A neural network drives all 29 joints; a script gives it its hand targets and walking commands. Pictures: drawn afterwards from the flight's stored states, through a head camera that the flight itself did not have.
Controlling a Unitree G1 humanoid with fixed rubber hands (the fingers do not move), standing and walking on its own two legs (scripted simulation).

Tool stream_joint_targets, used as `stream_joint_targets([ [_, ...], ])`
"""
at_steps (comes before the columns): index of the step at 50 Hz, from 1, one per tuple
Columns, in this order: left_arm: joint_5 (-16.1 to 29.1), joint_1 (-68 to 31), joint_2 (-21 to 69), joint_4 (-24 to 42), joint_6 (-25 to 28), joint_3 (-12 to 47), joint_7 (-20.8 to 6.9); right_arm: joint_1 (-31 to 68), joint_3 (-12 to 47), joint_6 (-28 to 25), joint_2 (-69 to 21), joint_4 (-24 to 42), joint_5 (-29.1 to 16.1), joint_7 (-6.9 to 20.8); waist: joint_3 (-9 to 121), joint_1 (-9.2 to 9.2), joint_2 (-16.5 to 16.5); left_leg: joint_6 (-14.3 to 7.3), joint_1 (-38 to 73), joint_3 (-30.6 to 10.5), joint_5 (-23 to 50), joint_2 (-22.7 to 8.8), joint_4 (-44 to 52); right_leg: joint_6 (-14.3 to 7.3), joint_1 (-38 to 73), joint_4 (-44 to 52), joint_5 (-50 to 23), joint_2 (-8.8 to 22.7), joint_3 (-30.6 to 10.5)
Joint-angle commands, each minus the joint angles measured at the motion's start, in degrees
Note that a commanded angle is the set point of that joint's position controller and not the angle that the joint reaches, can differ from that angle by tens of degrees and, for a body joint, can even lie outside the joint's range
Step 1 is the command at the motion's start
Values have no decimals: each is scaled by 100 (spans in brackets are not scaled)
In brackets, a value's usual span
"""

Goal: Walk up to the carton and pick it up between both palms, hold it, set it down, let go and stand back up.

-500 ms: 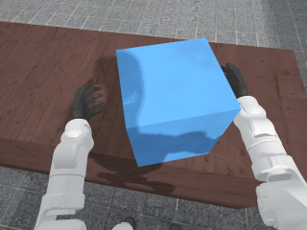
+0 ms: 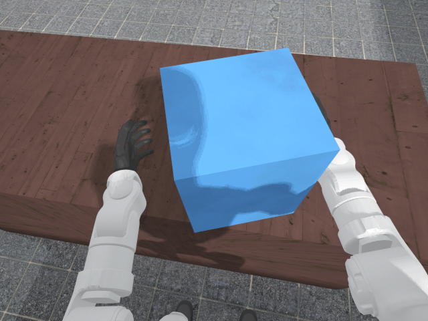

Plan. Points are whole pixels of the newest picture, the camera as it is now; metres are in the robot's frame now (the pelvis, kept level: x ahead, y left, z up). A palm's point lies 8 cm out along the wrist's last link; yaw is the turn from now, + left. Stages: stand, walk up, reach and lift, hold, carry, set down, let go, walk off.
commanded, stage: reach and lift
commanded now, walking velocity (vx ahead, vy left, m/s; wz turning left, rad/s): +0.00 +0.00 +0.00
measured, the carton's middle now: (235, 150) +0.41 +0.03 +0.05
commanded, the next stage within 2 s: none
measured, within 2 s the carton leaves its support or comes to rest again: leaves its support in 1.96 s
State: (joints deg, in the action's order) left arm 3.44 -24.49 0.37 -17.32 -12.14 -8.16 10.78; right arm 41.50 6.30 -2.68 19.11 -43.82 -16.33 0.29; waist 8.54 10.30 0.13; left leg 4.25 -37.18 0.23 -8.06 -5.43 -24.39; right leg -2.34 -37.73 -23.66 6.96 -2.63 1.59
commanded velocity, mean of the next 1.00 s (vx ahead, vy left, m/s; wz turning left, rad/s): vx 0.00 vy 0.00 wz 0.00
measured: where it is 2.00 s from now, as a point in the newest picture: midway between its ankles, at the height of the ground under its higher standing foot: outside the picture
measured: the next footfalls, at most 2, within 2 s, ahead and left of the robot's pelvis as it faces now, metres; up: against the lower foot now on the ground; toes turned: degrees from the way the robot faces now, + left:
none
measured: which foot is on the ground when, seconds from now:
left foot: down 0.00-1.00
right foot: down 0.00-1.00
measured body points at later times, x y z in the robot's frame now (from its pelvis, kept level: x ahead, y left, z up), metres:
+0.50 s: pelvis +0.00 -0.01 +0.00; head +0.09 -0.02 +0.44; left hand +0.37 +0.19 +0.04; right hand +0.46 -0.11 +0.05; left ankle +0.01 +0.17 -0.73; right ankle +0.02 -0.09 -0.73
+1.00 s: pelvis +0.00 -0.01 +0.00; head +0.08 -0.02 +0.44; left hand +0.37 +0.19 +0.04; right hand +0.46 -0.11 +0.06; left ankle +0.01 +0.17 -0.73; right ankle +0.02 -0.09 -0.73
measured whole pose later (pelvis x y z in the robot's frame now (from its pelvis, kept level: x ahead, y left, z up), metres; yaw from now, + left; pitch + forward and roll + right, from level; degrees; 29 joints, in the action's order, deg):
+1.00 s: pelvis +0.00 -0.01 +0.00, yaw +0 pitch +17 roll +0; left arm -9.6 -31.6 9.7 -34.9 -0.2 -22.4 10.3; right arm 44.9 -4.9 -6.3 7.8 -55.3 -0.1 -0.7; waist 8.7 7.9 0.2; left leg 4.9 -32.8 0.4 -7.7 -5.8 -23.3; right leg -3.2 -34.7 -25.0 7.9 -3.0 1.5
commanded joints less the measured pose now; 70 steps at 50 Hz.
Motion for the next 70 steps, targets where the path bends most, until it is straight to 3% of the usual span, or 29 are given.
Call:
stream_joint_targets([
  [1, -164, -2547, -336, 1126, 565, -29, 45, 3228, -379, -492, 815, 1106, 39, -22, 4776, 28, -611, -143, 1773, 339, 2207, 573, -122, 484, 3622, -244, -2451, -182, -165],
  [3, -228, -2525, -234, 1263, 640, -32, 78, 3241, -412, -563, 697, 1157, 102, -59, 4873, -27, -582, -109, 1879, 365, 2445, 576, -171, 513, 3720, -280, -2697, -205, -141],
  [4, -272, -2583, -186, 1140, 695, -95, 89, 3288, -375, -562, 619, 1102, 121, -60, 4758, 74, -646, -123, 1908, 360, 2404, 566, -141, 526, 3648, -258, -2575, -215, -146],
  [5, -297, -2707, -282, 1151, 718, -178, 110, 3332, -416, -548, 575, 1147, 162, -84, 4866, 19, -719, -133, 1830, 382, 2370, 571, -159, 517, 3792, -260, -2632, -191, -192],
  [8, -439, -2806, -57, 793, 770, -195, 105, 3456, -326, -561, 331, 1060, 196, -130, 4526, 92, -714, -172, 1608, 400, 2118, 594, -70, 534, 3911, -242, -2618, -124, -266],
  [11, -397, -2987, 53, 897, 888, -176, 180, 3628, -319, -589, 221, 1213, 267, -151, 4841, 122, -782, -188, 1611, 416, 2165, 559, -123, 510, 3896, -265, -2603, -168, -239],
  [13, -411, -2971, 157, 889, 924, -128, 215, 3524, -257, -598, 48, 1194, 215, -163, 4958, 155, -621, -146, 1670, 440, 2354, 587, -162, 500, 3892, -269, -2795, -151, -239],
  [15, -462, -3097, 100, 921, 889, -191, 235, 3527, -280, -545, 11, 1162, 263, -234, 4900, 87, -653, -169, 1593, 445, 2142, 605, -157, 504, 4023, -301, -2744, -117, -286],
  [16, -507, -3038, 76, 813, 885, -260, 220, 3473, -193, -528, -103, 1143, 254, -263, 4760, 142, -780, -202, 1535, 457, 2117, 613, -163, 548, 4067, -292, -2801, -102, -336],
  [18, -565, -3167, 122, 706, 896, -279, 240, 3591, -257, -516, -102, 1159, 287, -304, 4691, 183, -671, -174, 1468, 453, 2040, 582, -127, 555, 4005, -307, -2636, -109, -301],
  [20, -602, -3106, 127, 642, 848, -384, 231, 3546, -167, -473, -262, 1204, 341, -366, 4644, 177, -872, -229, 1434, 493, 1985, 618, -81, 595, 4172, -293, -2835, -62, -345],
  [24, -660, -3082, 321, 604, 947, -394, 206, 3484, -207, -488, -467, 1258, 448, -395, 4908, 124, -834, -238, 1402, 483, 2074, 593, -98, 585, 4238, -343, -2968, -60, -330],
  [25, -660, -3136, 235, 590, 972, -488, 176, 3564, -128, -480, -550, 1402, 442, -433, 4799, 195, -974, -255, 1312, 504, 1984, 596, -109, 637, 4292, -376, -3080, -31, -371],
  [27, -733, -3140, 408, 611, 1012, -396, 145, 3383, -192, -460, -686, 1185, 530, -439, 4814, 47, -785, -223, 1376, 459, 2051, 609, -84, 604, 4253, -338, -3125, -12, -346],
  [29, -812, -3223, 354, 541, 1001, -472, 121, 3440, -127, -452, -767, 1196, 512, -443, 4689, 123, -760, -242, 1335, 481, 1873, 631, -67, 623, 4293, -353, -3004, 9, -364],
  [30, -790, -3204, 391, 479, 1035, -425, 88, 3396, -256, -455, -768, 1117, 584, -426, 4679, 28, -760, -255, 1337, 461, 1803, 606, -39, 619, 4169, -308, -2800, 7, -313],
  [31, -885, -3088, 420, 513, 1058, -476, 83, 3389, -122, -474, -966, 1238, 557, -459, 4660, 121, -764, -240, 1337, 462, 1893, 635, -93, 625, 4232, -326, -2922, 13, -357],
  [32, -823, -3307, 441, 472, 1120, -454, 74, 3385, -293, -482, -926, 1225, 673, -451, 4839, 13, -809, -261, 1337, 460, 1777, 614, -77, 590, 4165, -302, -2703, 10, -311],
  [34, -873, -3262, 473, 396, 1169, -521, 81, 3506, -264, -521, -1026, 1331, 764, -408, 4811, 139, -803, -262, 1305, 468, 1823, 614, -91, 594, 4133, -329, -2723, -8, -306],
  [39, -948, -3480, 797, 207, 1293, -286, 37, 3425, -334, -535, -1355, 937, 922, -290, 4651, 19, -710, -262, 1368, 501, 1553, 606, -35, 567, 3969, -282, -2266, 13, -235],
  [41, -969, -3591, 758, 54, 1319, -299, 86, 3531, -431, -572, -1293, 868, 991, -285, 4631, 79, -602, -239, 1411, 481, 1488, 602, -62, 519, 3798, -204, -2043, -3, -230],
  [45, -1138, -3711, 1314, -214, 1490, -158, -153, 3510, -300, -674, -2019, 717, 1276, -152, 4605, -11, -728, -265, 1242, 513, 1608, 635, -19, 594, 4154, -328, -2669, 93, -251],
  [49, -1542, -4228, 3089, -800, 1763, 464, -675, 3594, -174, -959, -4005, -43, 2097, 408, 4461, -58, -676, -256, 1340, 559, 1478, 619, 133, 522, 4183, -284, -2510, 128, -62],
  [52, -1542, -4478, 3664, -1038, 2052, 907, -773, 3564, 98, -1275, -4717, -263, 2377, 558, 4507, -117, -554, -169, 1451, 516, 1741, 601, 160, 479, 4420, -311, -3024, 121, 14],
  [55, -1729, -4277, 3553, -1792, 2127, 702, -848, 3529, 33, -1377, -4688, -716, 2417, 567, 3808, -104, -681, -248, 1238, 529, 1335, 597, 285, 549, 4523, -227, -3004, 187, -43],
  [61, -1682, -4265, 3666, -2227, 2389, 787, -825, 3519, 66, -1563, -4808, -1122, 2459, 527, 3436, -125, -624, -272, 1329, 562, 1299, 557, 431, 508, 4397, -55, -2876, 174, -25],
  [67, -1517, -4570, 3815, -2069, 2486, 1040, -740, 3572, 208, -1603, -4899, -1217, 2302, 495, 3576, -167, -384, -189, 1525, 500, 1744, 505, 406, 409, 4246, 35, -2864, 104, 56],
  [69, -1499, -4249, 3865, -2051, 2514, 1156, -665, 3532, 429, -1599, -4962, -934, 2213, 472, 3836, -71, -415, -192, 1510, 442, 1930, 501, 356, 387, 4240, 26, -3084, 84, 20],
  [70, -1446, -4431, 3910, -1972, 2544, 1252, -648, 3549, 466, -1595, -5006, -956, 2137, 462, 3891, -150, -393, -173, 1498, 414, 1987, 527, 310, 377, 4262, -20, -3172, 68, 31],
])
